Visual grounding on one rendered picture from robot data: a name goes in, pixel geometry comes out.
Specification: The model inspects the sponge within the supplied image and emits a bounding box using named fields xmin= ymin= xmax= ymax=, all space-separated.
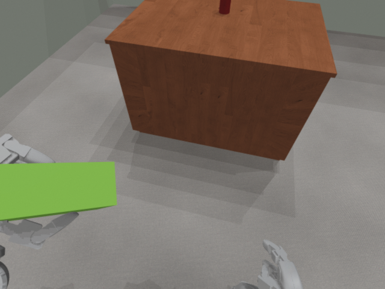
xmin=0 ymin=162 xmax=117 ymax=221

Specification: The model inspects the table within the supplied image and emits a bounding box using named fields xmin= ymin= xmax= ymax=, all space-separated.
xmin=105 ymin=0 xmax=337 ymax=161

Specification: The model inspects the robot left hand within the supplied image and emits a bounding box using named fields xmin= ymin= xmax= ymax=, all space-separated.
xmin=0 ymin=134 xmax=79 ymax=249

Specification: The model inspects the robot right hand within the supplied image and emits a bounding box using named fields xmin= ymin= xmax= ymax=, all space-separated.
xmin=258 ymin=239 xmax=303 ymax=289

